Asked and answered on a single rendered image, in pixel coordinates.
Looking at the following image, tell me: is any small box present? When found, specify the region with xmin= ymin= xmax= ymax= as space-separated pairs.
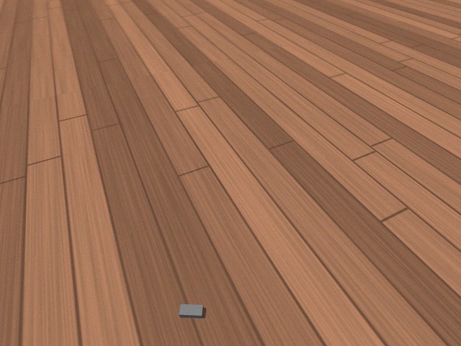
xmin=179 ymin=304 xmax=204 ymax=318

